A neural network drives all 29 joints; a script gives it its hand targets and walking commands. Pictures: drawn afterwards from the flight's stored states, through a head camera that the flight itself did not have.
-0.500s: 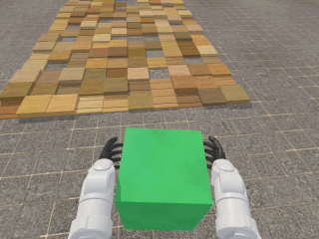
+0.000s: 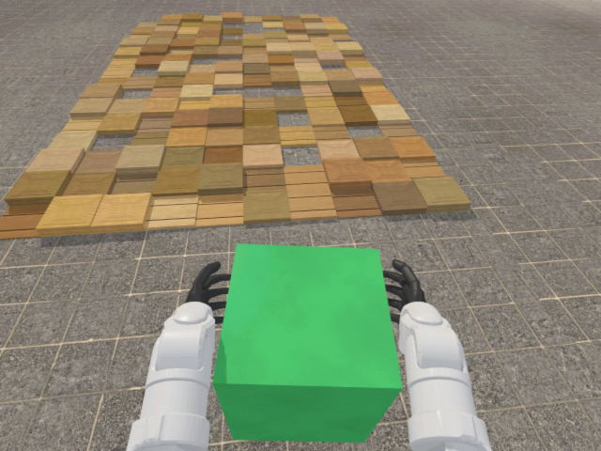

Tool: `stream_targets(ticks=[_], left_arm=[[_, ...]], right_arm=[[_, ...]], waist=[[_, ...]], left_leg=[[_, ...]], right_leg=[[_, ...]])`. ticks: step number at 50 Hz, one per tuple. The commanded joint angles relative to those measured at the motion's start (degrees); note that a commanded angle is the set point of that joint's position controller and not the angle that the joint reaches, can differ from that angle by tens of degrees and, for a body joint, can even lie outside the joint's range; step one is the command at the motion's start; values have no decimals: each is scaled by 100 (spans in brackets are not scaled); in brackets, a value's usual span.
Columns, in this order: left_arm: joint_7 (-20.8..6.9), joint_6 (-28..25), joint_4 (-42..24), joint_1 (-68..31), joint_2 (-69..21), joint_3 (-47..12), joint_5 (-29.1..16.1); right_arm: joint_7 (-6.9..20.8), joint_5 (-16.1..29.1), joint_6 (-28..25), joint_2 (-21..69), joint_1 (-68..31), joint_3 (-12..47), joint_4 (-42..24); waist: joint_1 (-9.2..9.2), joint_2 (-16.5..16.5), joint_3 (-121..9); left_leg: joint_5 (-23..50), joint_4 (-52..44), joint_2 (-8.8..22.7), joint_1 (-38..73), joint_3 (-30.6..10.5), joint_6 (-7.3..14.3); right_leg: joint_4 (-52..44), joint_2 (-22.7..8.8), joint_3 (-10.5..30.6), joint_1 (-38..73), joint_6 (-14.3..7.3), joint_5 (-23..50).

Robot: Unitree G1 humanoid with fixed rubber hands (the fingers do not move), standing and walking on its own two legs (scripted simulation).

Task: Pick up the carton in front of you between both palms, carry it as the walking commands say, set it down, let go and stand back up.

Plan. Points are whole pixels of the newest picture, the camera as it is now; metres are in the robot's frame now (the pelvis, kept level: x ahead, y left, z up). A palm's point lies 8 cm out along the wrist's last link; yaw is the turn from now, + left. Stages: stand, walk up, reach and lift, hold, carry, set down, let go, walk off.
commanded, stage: reach and lift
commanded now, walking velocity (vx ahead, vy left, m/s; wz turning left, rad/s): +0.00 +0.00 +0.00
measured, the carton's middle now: (303, 348) +0.28 +0.00 -0.04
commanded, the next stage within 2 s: hold in 0.02 s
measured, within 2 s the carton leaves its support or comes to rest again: neither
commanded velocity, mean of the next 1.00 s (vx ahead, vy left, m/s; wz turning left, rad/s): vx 0.00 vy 0.00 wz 0.00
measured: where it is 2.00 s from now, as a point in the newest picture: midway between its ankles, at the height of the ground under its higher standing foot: outside the picture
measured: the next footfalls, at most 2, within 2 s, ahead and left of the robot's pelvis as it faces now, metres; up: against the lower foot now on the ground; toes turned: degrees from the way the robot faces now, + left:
none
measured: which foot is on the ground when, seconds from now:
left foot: down 0.00-1.00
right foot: down 0.00-1.00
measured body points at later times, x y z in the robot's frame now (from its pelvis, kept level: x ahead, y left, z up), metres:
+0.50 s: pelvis -0.02 +0.01 +0.00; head -0.07 +0.01 +0.44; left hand +0.29 +0.15 +0.04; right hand +0.29 -0.15 +0.05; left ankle +0.02 +0.13 -0.75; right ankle +0.01 -0.12 -0.75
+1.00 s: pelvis +0.00 +0.00 +0.00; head -0.04 +0.01 +0.45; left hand +0.30 +0.15 +0.04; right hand +0.30 -0.15 +0.05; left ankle +0.02 +0.13 -0.75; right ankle +0.01 -0.12 -0.75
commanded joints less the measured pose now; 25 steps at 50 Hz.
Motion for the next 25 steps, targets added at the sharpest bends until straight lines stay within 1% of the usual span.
stream_targets(ticks=[1, 2, 3, 4, 5, 6, 7, 8, 9, 10, 11, 12, 13, 14, 15, 16, 17, 18, 19, 20, 21, 22, 23, 24, 25], left_arm=[[-1387, -275, -327, -3289, -5238, -2839, -1481], [-1365, -252, -466, -3159, -5142, -3203, -1624], [-1340, -242, -566, -3240, -5499, -3311, -1592], [-1354, -228, -418, -3289, -5481, -3244, -1671], [-1353, -149, -674, -3255, -5277, -3492, -1777], [-1397, -45, -384, -2811, -5105, -3155, -1630], [-1413, -130, -569, -3550, -5260, -3225, -1677], [-1394, -124, -1090, -3270, -5205, -3497, -1743], [-1375, 60, -585, -2933, -4991, -3216, -1579], [-1355, 114, -787, -2917, -4973, -3122, -1413], [-1397, 77, -648, -3135, -4818, -2940, -1377], [-1407, 9, -362, -3329, -5011, -2922, -1534], [-1450, 18, -458, -3410, -4799, -2843, -1457], [-1487, 54, -197, -3199, -4808, -2576, -1352], [-1473, 53, -229, -3633, -5010, -2658, -1378], [-1485, -7, -319, -3813, -4981, -2730, -1375], [-1510, 32, -149, -3571, -5023, -2795, -1338], [-1523, -51, -133, -3816, -5135, -2777, -1515], [-1483, -90, -174, -4080, -5113, -2757, -1517], [-1497, -79, -156, -4249, -5513, -3020, -1593], [-1500, -88, -541, -4001, -5356, -3186, -1599], [-1510, -69, -123, -3897, -5294, -2897, -1570], [-1489, -4, -56, -3870, -5260, -2906, -1519], [-1462, -20, 58, -3985, -5201, -2645, -1297], [-1440, -49, 94, -3725, -5449, -2810, -1421]], right_arm=[[1393, 1147, 139, 5322, -2638, 2866, 171], [1430, 1393, 108, 5558, -2311, 2988, 311], [1462, 1304, 106, 5555, -2299, 3219, -64], [1430, 1409, 143, 5406, -2642, 3209, -96], [1417, 1526, 168, 5473, -2318, 3282, -46], [1390, 1594, 218, 5608, -2512, 3475, -507], [1323, 1533, 228, 5511, -2899, 3456, -555], [1302, 1606, 322, 5570, -2521, 3520, -493], [1324, 1478, 414, 5371, -2206, 3098, -203], [1372, 1374, 487, 5244, -2224, 3016, -222], [1352, 1371, 564, 5246, -2364, 2951, 90], [1349, 1256, 516, 5258, -2618, 2866, 207], [1354, 1213, 514, 5503, -2370, 2720, 280], [1361, 1215, 523, 5302, -2704, 2829, -44], [1454, 1106, 406, 5261, -3045, 2688, 194], [1479, 1291, 433, 5579, -3199, 2911, 45], [1511, 1391, 411, 5525, -3209, 2967, 265], [1502, 1395, 375, 5560, -3045, 3032, 145], [1538, 1350, 311, 5567, -3602, 2943, 217], [1560, 1335, 259, 5426, -3323, 2989, 219], [1539, 1492, 307, 5541, -3065, 3063, 325], [1542, 1365, 311, 5705, -3150, 2959, 341], [1571, 1368, 303, 5310, -3335, 2746, 402], [1552, 1224, 329, 5446, -3322, 2653, 437], [1549, 1308, 329, 5408, -3313, 2880, 295]], waist=[[-114, -198, -1030], [93, -123, -1228], [12, 77, -1135], [-92, -57, -1339], [-108, -30, -1235], [-19, -162, -1085], [-199, -120, -1382], [-58, -166, -1396], [-116, 60, -1103], [-84, 89, -766], [-64, 6, -616], [-94, -260, -891], [-157, -405, -568], [-54, -101, -512], [-25, -249, -501], [-70, -128, -638], [140, -173, -768], [25, -239, -944], [-46, -113, -1160], [-212, 87, -1012], [-67, 139, -1005], [-70, -55, -1105], [-14, -3, -935], [-173, -20, -1106], [-132, -22, -1056]], left_leg=[[556, -154, -496, 469, 56, 42], [439, -211, -443, 395, 25, 83], [522, -287, -487, 543, 40, 34], [877, -177, -559, 602, 60, -17], [580, -208, -468, 567, 45, 4], [718, -256, -548, 526, 129, 86], [813, -36, -577, 785, 91, 34], [772, -176, -486, 816, 29, 73], [500, -242, -447, 609, 80, 69], [152, -293, -510, 591, 112, 60], [69, -223, -416, 681, 120, 94], [115, -310, -465, 665, 107, 106], [-155, -258, -472, 557, 146, 94], [-403, -324, -419, 406, 181, 150], [-495, -292, -443, 297, 145, 141], [-393, -269, -499, 527, 231, 112], [-224, -193, -475, 472, 217, 125], [-456, -237, -400, 540, 161, 111], [-698, -268, -414, 572, 155, 142], [-668, -190, -437, 562, 113, 5], [-540, -117, -472, 510, 186, -24], [-382, -311, -429, 547, 74, 72], [-507, -335, -421, 373, 124, 17], [-424, -153, -382, 594, 174, -9], [-114, -309, -439, 868, 174, 22]], right_leg=[[-288, 399, -107, 27, 43, 828], [-292, 373, -117, 266, 83, 550], [-329, 379, -92, -49, 76, 687], [-403, 361, -57, 188, 50, 998], [-354, 361, -47, 329, 1, 746], [-405, 339, -112, 85, 122, 934], [-459, 254, 24, 154, 84, 1083], [-422, 310, -85, 187, 124, 1089], [-440, 272, -21, 232, 93, 714], [-612, 259, -15, -4, 71, 298], [-652, 226, -34, -218, 93, 50], [-621, 297, -74, -49, 124, 213], [-648, 283, -26, -212, 75, -49], [-678, 279, -135, -246, 31, -443], [-544, 310, -170, -302, 7, -579], [-517, 288, -90, -328, 141, -310], [-589, 203, -103, -253, 75, -360], [-510, 272, -166, -219, 47, -380], [-441, 321, -190, -248, 67, -836], [-492, 302, -177, -395, -81, -546], [-549, 217, -107, -123, -47, -497], [-402, 296, -142, -291, 91, -249], [-446, 331, -251, -41, -20, -410], [-473, 288, -194, -285, -10, -387], [-475, 364, -209, -349, 56, -42]])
